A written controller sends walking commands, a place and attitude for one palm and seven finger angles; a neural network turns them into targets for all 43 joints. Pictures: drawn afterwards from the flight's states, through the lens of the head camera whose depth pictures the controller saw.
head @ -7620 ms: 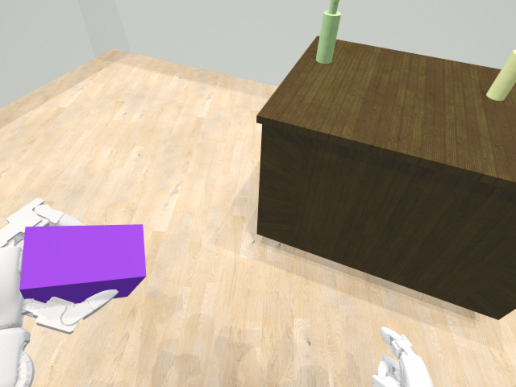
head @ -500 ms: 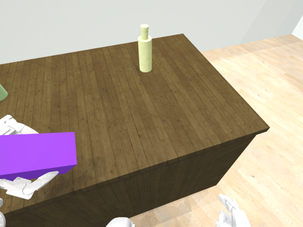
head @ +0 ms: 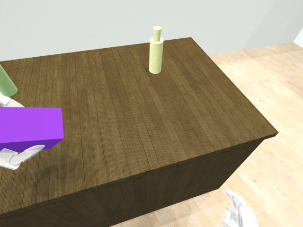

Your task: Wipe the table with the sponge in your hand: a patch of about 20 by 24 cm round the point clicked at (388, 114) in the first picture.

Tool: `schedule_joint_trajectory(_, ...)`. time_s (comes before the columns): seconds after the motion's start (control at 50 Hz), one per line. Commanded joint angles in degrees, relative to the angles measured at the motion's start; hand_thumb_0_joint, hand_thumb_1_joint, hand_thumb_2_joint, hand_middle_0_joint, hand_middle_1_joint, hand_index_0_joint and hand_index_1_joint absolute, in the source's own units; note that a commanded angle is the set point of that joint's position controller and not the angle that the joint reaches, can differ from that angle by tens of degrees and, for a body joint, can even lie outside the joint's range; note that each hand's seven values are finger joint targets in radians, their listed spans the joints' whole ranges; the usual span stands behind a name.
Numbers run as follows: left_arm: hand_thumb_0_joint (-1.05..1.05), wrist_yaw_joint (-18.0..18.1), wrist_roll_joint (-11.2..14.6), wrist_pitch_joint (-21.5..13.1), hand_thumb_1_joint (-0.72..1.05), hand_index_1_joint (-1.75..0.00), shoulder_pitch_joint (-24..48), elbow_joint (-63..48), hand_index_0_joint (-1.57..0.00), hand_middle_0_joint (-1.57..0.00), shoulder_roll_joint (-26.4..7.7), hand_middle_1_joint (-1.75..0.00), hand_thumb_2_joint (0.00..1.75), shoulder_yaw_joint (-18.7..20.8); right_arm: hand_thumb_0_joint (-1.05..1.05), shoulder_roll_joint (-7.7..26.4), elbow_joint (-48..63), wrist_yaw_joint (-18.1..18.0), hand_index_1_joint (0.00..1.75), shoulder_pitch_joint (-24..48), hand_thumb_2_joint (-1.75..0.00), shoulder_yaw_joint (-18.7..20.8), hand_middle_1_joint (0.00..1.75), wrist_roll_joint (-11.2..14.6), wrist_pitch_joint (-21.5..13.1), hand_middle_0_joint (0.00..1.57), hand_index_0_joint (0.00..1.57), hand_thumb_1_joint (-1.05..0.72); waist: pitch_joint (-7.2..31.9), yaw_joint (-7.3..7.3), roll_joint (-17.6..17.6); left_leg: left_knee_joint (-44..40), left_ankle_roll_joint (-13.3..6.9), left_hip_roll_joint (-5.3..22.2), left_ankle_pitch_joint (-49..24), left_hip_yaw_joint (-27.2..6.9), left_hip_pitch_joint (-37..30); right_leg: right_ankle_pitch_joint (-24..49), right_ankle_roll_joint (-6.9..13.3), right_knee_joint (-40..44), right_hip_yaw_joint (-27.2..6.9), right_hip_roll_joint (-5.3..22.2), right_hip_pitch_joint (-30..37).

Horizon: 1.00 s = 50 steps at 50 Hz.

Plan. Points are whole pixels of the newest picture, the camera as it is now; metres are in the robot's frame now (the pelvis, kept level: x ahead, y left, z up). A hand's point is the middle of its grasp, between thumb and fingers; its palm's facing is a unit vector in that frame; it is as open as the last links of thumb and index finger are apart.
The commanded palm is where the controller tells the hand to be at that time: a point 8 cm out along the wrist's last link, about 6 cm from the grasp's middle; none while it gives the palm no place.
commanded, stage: come to a stop and stand still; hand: left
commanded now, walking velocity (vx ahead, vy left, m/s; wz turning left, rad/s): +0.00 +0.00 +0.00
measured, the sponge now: (35, 131) +0.24 +0.27 +0.17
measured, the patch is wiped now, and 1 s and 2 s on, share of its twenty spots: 0.00 0.00 0.00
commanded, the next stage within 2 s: look again from close up in 1.10 s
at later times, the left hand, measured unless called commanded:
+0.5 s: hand out of the picture +0.20 +0.33 +0.17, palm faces +0.45 -0.82 -0.35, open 9.8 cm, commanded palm +0.15 +0.35 +0.18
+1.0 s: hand (21, 135) +0.24 +0.30 +0.16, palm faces +0.37 -0.84 -0.40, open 9.8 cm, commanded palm +0.18 +0.33 +0.18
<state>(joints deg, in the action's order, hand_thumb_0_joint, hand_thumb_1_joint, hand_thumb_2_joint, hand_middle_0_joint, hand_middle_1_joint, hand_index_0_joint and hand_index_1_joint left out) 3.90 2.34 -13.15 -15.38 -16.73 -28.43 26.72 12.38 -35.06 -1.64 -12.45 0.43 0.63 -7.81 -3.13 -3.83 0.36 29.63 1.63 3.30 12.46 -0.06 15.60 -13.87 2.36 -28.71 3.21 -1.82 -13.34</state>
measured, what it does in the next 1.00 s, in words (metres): shifts its weight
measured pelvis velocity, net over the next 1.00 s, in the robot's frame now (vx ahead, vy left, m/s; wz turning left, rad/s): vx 0.02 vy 0.05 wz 0.01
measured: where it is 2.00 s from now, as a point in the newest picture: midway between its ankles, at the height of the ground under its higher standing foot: outside the picture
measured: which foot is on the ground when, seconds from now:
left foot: down 0.00-1.00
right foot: down 0.00-1.00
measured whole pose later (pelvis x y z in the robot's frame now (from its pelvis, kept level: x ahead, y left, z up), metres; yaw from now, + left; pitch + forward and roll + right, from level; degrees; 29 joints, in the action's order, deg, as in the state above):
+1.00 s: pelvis +0.02 +0.05 +0.01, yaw +0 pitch +0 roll -1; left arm 5.6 1.7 -12.9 -25.9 -25.6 -21.4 20.5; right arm 11.8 -33.2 -1.7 -11.3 -0.1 0.6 -7.7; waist -3.2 -1.2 1.3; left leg 25.6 -1.9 -0.2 12.0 1.3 13.6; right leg -11.2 -1.8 -20.7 0.2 0.7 -9.4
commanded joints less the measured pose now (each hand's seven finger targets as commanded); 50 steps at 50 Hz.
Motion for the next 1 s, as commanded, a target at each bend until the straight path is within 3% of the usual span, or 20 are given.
schedule_joint_trajectory(0.0, 0.0, 0.8, 1.4, -3.2, 0.1, -1.6, 1.6, -14.1, -1.2, -1.2, 1.5, -1.6, 1.3, -6.5, 0.0, 6.5, 10.2, 1.0, 0.3, 4.3, -0.9, 2.4, 0.3, 1.0, -4.7, 0.2, 0.2, -0.9, 10.3, 1.06, -5.1, -3.9, -3.4, -0.2, -10.9, 0.0, -7.8, 12.2, -3.3, 6.4, -8.1, 7.2, 3.6)
schedule_joint_trajectory(0.04, 0.0, 1.4, 0.7, -3.3, 0.1, -1.6, 0.6, -19.1, -1.2, -1.2, 1.8, -1.6, 1.3, -8.6, 0.0, 5.9, 10.9, 1.4, 0.3, 5.5, -0.9, 2.1, 0.3, 0.8, -5.3, 0.2, 0.2, -0.9, 8.0, 1.0, -0.2, -4.8, -3.6, -0.5, -4.5, -0.5, -5.7, 2.8, -3.1, 9.4, -8.6, 6.8, 2.4)
schedule_joint_trajectory(0.12, 0.0, 3.4, 0.1, -4.4, 0.1, -1.6, -0.1, -23.5, -1.2, -1.2, -5.8, -1.6, 1.3, 0.1, 0.0, 6.4, 11.4, 0.2, 0.3, 6.6, -0.9, 1.8, 0.3, 0.2, -5.6, 0.2, 0.2, -0.9, 4.9, 1.54, 2.8, -7.3, -3.1, -1.5, 7.2, -2.2, -1.9, -11.5, -1.1, 12.8, -8.4, 6.6, -0.4)
schedule_joint_trajectory(0.16, 0.0, 4.2, -0.1, -4.8, 0.1, -1.6, -1.4, -23.6, -1.2, -1.2, -10.5, -1.6, 1.3, 6.0, 0.0, 6.4, 11.2, -0.5, 0.3, 7.5, -0.9, 1.6, 0.3, 0.1, -4.9, 0.2, 0.2, -0.9, 3.3, 1.66, -2.2, -9.5, -3.1, -0.5, 9.8, -3.5, -0.6, -11.9, -1.1, 12.2, -7.7, 5.6, -1.4)
schedule_joint_trajectory(0.18, 0.0, 4.1, 0.1, -5.3, 0.1, -1.6, -0.7, -22.9, -1.2, -1.2, -7.4, -1.6, 1.3, 4.2, 0.0, 5.9, 11.4, -0.8, 0.3, 6.8, -0.9, 1.4, 0.3, 0.0, -4.7, 0.2, 0.2, -0.9, 3.2, 2.25, -5.1, -11.9, -3.6, 0.5, 13.3, -5.1, 3.0, -10.7, -1.2, 10.0, -6.2, 5.2, 1.4)
schedule_joint_trajectory(0.24, 0.0, 3.8, 0.1, -6.2, 0.1, -1.6, 0.3, -21.9, -1.2, -1.2, -5.8, -1.6, 1.3, 3.8, 0.0, 5.5, 11.7, -0.8, 0.3, 5.5, -0.9, 1.4, 0.3, 0.5, -5.2, 0.2, 0.2, -0.9, 4.4, 2.11, -13.0, -16.5, -4.6, 3.4, 19.3, -7.3, 9.5, -3.7, -1.5, 2.7, -4.0, 3.4, 9.1)
schedule_joint_trajectory(0.28, 0.0, 3.2, 0.1, -7.0, 0.1, -1.6, -0.4, -21.5, -1.2, -1.2, -4.7, -1.6, 1.3, 3.0, 0.0, 5.2, 11.2, -0.6, 0.3, 5.1, -0.9, 1.1, 0.3, 0.2, -6.1, 0.2, 0.2, -0.9, 5.7, 2.05, -13.2, -17.0, -4.6, 4.0, 18.9, -7.6, 8.7, -1.1, -1.8, 1.9, -2.7, 3.0, 9.9)
schedule_joint_trajectory(0.34, 0.0, 2.6, -0.2, -6.7, 0.1, -1.6, -3.0, -20.5, -1.2, -1.2, -1.4, -1.6, 1.3, -0.5, 0.0, 5.5, 10.5, 0.2, 0.3, 3.6, -0.9, 1.4, 0.3, 0.2, -7.3, 0.2, 0.2, -0.9, 7.9, 2.13, -7.6, -14.0, -4.2, 3.4, 12.6, -7.0, 3.8, 1.4, -1.8, 4.7, -3.8, 3.8, 8.6)
schedule_joint_trajectory(0.42, 0.0, 2.2, -1.2, -5.5, 0.1, -1.6, -1.7, -19.3, -1.2, -1.2, 1.6, -1.6, 1.3, -4.7, 0.0, 6.2, 9.3, 1.0, 0.3, 3.2, -0.9, 1.4, 0.3, 0.2, -7.7, 0.2, 0.2, -0.9, 5.6, 2.61, -5.5, -16.5, -3.2, 4.4, 14.2, -8.3, 4.6, 0.7, -2.3, 4.1, -3.7, 3.0, 6.8)
schedule_joint_trajectory(0.5, 0.0, 2.7, -1.6, -5.1, 0.1, -1.6, 2.1, -19.8, -1.2, -1.2, -0.4, -1.6, 1.3, -2.9, 0.0, 5.6, 9.0, 0.6, 0.3, 4.1, -0.9, 1.1, 0.3, 0.0, -7.2, 0.2, 0.2, -0.9, 6.9, 2.68, -3.0, -13.6, -2.7, 3.2, 7.5, -6.9, 0.6, 3.7, -2.2, 7.0, -4.5, 3.9, 6.1)
schedule_joint_trajectory(0.54, 0.0, 2.9, -1.7, -5.2, 0.1, -1.6, 3.8, -21.1, -1.2, -1.2, -1.0, -1.6, 1.3, -2.4, 0.0, 5.7, 9.0, 0.4, 0.3, 4.4, -0.9, 1.1, 0.3, -0.2, -6.9, 0.2, 0.2, -0.9, 7.0, 2.75, -4.6, -13.1, -2.2, 2.7, 5.5, -6.5, -0.4, 4.1, -2.0, 7.3, -4.8, 4.0, 5.9)
schedule_joint_trajectory(0.56, 0.0, 3.3, -2.0, -5.1, 0.1, -1.6, 4.8, -22.7, -1.2, -1.2, -3.8, -1.6, 1.3, 0.3, 0.0, 5.6, 8.9, 0.2, 0.3, 5.8, -0.9, 1.0, 0.3, -0.1, -6.8, 0.2, 0.2, -0.9, 7.8, 2.67, -6.7, -13.2, -2.1, 2.6, 5.3, -5.8, -1.1, 4.4, -2.1, 7.0, -4.5, 3.6, 6.3)
schedule_joint_trajectory(0.58, 0.0, 2.9, -1.5, -5.3, 0.1, -1.6, 4.3, -21.6, -1.2, -1.2, -1.0, -1.6, 1.3, -2.0, 0.0, 5.3, 9.0, 0.2, 0.3, 5.3, -0.9, 0.6, 0.3, -0.4, -6.4, 0.2, 0.2, -0.9, 7.2, 2.65, -7.1, -14.0, -2.2, 2.4, 6.1, -6.5, 0.6, 4.3, -2.2, 7.0, -3.6, 3.3, 7.1)
schedule_joint_trajectory(0.66, 0.0, 3.2, -1.2, -5.1, 0.1, -1.6, -0.2, -23.2, -1.2, -1.2, -3.0, -1.6, 1.3, 0.8, 0.0, 5.0, 9.9, 0.2, 0.3, 6.2, -0.9, 0.9, 0.3, -0.1, -6.1, 0.2, 0.2, -0.9, 9.3, 2.52, -7.8, -11.2, -2.0, 1.7, 0.2, -4.7, -2.2, 8.0, -1.7, 7.8, -4.4, 4.2, 8.1)
schedule_joint_trajectory(0.68, 0.0, 2.8, -0.7, -5.2, 0.1, -1.6, -1.8, -22.5, -1.2, -1.2, -0.4, -1.6, 1.3, -1.6, 0.0, 5.1, 10.0, 0.3, 0.3, 5.3, -0.9, 0.7, 0.3, -0.4, -5.6, 0.2, 0.2, -0.9, 9.0, 2.55, -7.2, -11.2, -2.0, 1.2, -0.9, -4.8, -1.5, 8.5, -1.8, 8.1, -3.7, 3.9, 8.3)
schedule_joint_trajectory(0.76, 0.0, 2.9, -0.4, -4.4, 0.1, -1.6, -7.2, -22.1, -1.2, -1.2, -2.1, -1.6, 1.3, 1.0, 0.0, 5.5, 10.4, 0.3, 0.3, 5.8, -0.9, 1.4, 0.3, 0.1, -4.8, 0.2, 0.2, -0.9, 10.8, 2.62, -5.7, -9.3, -1.3, 1.3, -8.7, -4.0, -4.3, 12.6, -1.7, 8.1, -4.1, 4.4, 8.3)
schedule_joint_trajectory(0.78, 0.0, 2.4, 0.0, -4.3, 0.1, -1.6, -8.0, -20.8, -1.2, -1.2, 0.4, -1.6, 1.3, -1.5, 0.0, 5.5, 10.3, 0.3, 0.3, 4.9, -0.9, 1.2, 0.3, -0.1, -4.3, 0.2, 0.2, -0.9, 10.2, 2.7, -4.7, -9.3, -1.5, 1.1, -9.2, -3.7, -3.9, 12.7, -1.9, 8.6, -3.5, 4.3, 7.8)
schedule_joint_trajectory(0.82, 0.0, 2.5, 0.1, -4.0, 0.1, -1.6, -8.0, -21.4, -1.2, -1.2, -0.9, -1.6, 1.3, -0.1, 0.0, 5.9, 10.7, 0.1, 0.3, 4.8, -0.9, 1.8, 0.3, 0.1, -3.9, 0.2, 0.2, -0.9, 10.8, 2.83, -4.6, -8.4, -1.4, 1.4, -12.5, -3.7, -4.8, 15.0, -1.8, 8.3, -4.1, 4.8, 8.3)
schedule_joint_trajectory(0.96, 0.0, 3.2, 0.1, -3.0, 0.1, -1.6, -5.3, -23.4, -1.2, -1.2, -2.9, -1.6, 1.3, 0.7, 0.0, 6.2, 10.9, -1.0, 0.3, 6.6, -0.9, 1.8, 0.3, 0.5, -2.8, 0.2, 0.2, -0.9, 11.1, 2.85, -3.2, -7.7, -2.0, 1.0, -11.3, -3.1, -6.3, 15.9, -1.8, 8.9, -5.3, 5.4, 7.6)
schedule_joint_trajectory(0.98, 0.0, 3.0, 0.4, -3.0, 0.1, -1.6, -6.3, -21.9, -1.2, -1.2, -1.0, -1.6, 1.3, -0.9, 0.0, 6.1, 10.7, -1.1, 0.3, 5.8, -0.9, 1.6, 0.3, 0.2, -2.6, 0.2, 0.2, -0.9, 10.5, 2.78, -3.0, -7.6, -2.5, 1.1, -11.2, -3.1, -6.1, 15.9, -1.8, 9.4, -4.8, 5.6, 7.5)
